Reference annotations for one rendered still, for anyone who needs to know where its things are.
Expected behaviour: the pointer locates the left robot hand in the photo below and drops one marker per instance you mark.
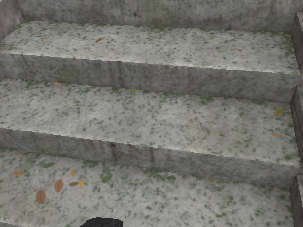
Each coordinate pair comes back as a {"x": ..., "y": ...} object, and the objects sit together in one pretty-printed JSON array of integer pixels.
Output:
[{"x": 103, "y": 222}]

